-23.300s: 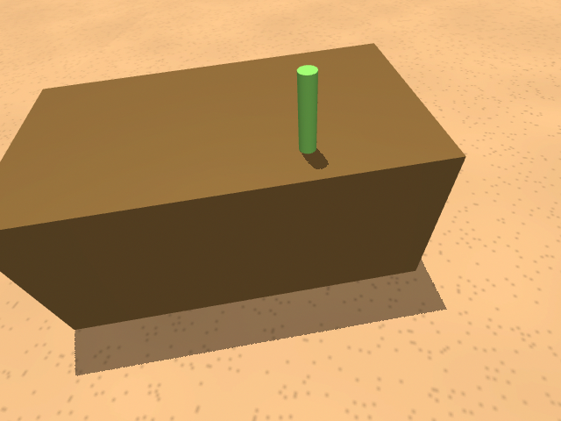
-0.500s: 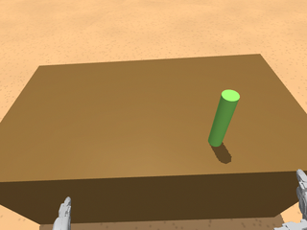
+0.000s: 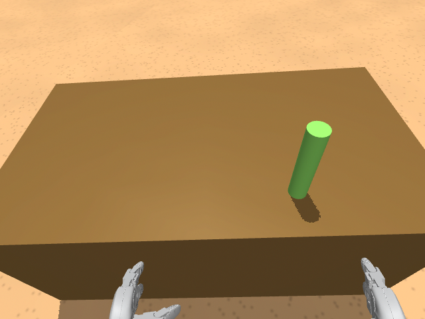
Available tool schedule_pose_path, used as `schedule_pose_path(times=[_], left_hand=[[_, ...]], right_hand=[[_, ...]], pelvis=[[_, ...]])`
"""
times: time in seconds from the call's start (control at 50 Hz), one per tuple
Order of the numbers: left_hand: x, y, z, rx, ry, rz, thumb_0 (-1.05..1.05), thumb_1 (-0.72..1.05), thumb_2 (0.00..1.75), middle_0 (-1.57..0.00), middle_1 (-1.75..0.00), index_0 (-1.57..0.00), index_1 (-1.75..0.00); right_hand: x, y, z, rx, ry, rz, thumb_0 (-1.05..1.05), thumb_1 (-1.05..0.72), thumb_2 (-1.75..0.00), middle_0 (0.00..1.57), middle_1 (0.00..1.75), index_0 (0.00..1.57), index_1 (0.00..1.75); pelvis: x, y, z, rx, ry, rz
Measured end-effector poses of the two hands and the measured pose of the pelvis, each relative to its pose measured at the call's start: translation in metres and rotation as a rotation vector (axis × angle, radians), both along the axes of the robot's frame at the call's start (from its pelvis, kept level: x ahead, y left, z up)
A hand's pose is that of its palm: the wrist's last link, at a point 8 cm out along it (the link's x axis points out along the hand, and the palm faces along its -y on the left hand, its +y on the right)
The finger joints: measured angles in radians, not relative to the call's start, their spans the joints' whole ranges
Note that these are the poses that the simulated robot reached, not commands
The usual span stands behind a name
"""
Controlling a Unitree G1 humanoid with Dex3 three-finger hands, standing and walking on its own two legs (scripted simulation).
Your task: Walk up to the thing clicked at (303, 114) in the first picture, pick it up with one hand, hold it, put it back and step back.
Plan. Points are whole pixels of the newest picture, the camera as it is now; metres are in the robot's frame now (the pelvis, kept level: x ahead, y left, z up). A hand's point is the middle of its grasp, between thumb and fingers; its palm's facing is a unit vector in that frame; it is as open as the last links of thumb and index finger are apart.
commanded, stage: home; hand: right
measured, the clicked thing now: (306, 164) +0.48 -0.20 -0.05
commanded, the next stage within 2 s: none
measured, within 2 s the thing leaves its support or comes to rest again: neither
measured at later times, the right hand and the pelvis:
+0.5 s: hand (332, 294) +0.19 -0.19 -0.10, palm faces +0.08 +0.97 -0.23, open 17.6 cm; pelvis +0.02 -0.01 +0.01, yaw +1 degrees
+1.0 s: hand out of the picture +0.08 -0.26 -0.14, palm faces -0.04 +0.92 -0.40, open 17.4 cm; pelvis +0.02 +0.00 +0.01, yaw +1 degrees
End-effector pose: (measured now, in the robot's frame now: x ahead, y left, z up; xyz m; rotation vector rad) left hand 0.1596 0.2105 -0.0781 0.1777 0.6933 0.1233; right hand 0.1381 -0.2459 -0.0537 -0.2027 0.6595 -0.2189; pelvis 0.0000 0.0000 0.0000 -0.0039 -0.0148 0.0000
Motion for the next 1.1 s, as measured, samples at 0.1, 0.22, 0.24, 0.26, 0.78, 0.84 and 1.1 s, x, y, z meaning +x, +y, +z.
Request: schedule_pose_path(times=[0.1, 0.22, 0.24, 0.26, 0.78, 0.84, 1.1], left_hand=[[0.003, 0.005, 0.004, 0.017, -0.002, 0.026, 0.00, 0.46, 0.69, -0.18, -0.24, -0.18, -0.24], [-0.001, 0.013, 0.006, 0.038, 0.032, 0.046, 0.01, 0.72, 0.81, -0.19, -0.28, -0.19, -0.27], [0.000, 0.013, 0.006, 0.036, 0.034, 0.046, 0.01, 0.75, 0.83, -0.20, -0.28, -0.19, -0.28], [0.001, 0.013, 0.006, 0.034, 0.036, 0.046, 0.01, 0.78, 0.84, -0.20, -0.28, -0.20, -0.28], [-0.056, 0.076, -0.033, 0.134, 0.429, 0.036, 0.01, 0.90, 0.90, -0.21, -0.30, -0.21, -0.30], [-0.068, 0.085, -0.034, 0.142, 0.477, 0.050, 0.01, 0.90, 0.90, -0.21, -0.30, -0.21, -0.30], [-0.100, 0.092, -0.039, 0.125, 0.568, 0.057, 0.01, 0.90, 0.90, -0.21, -0.30, -0.21, -0.30]], right_hand=[[0.011, 0.021, -0.018, 0.062, 0.062, 0.047, -0.01, 0.53, -0.06, 0.06, 0.06, 0.06, 0.06], [0.029, 0.022, -0.022, 0.072, 0.079, 0.066, -0.01, 0.54, -0.05, 0.06, 0.06, 0.06, 0.06], [0.032, 0.021, -0.021, 0.068, 0.074, 0.068, -0.01, 0.55, -0.05, 0.06, 0.06, 0.06, 0.06], [0.034, 0.020, -0.020, 0.062, 0.069, 0.071, -0.01, 0.55, -0.05, 0.06, 0.06, 0.06, 0.06], [-0.022, -0.055, -0.040, -0.112, 0.433, 0.034, -0.01, 0.57, -0.03, 0.06, 0.05, 0.06, 0.05], [-0.037, -0.062, -0.040, -0.125, 0.483, 0.012, -0.01, 0.57, -0.03, 0.06, 0.05, 0.06, 0.05], [-0.067, -0.053, -0.045, -0.106, 0.570, -0.005, 0.00, 0.52, -0.06, 0.06, 0.06, 0.06, 0.06]], pelvis=[[0.003, -0.004, 0.001, 0.002, -0.002, 0.003], [0.009, -0.005, 0.003, 0.007, -0.004, 0.010], [0.010, -0.005, 0.004, 0.008, -0.004, 0.011], [0.010, -0.005, 0.004, 0.009, -0.004, 0.013], [0.029, -0.007, 0.004, -0.007, -0.021, 0.011], [0.028, -0.005, 0.005, -0.008, -0.030, 0.010], [0.014, 0.004, 0.010, -0.007, -0.049, 0.011]])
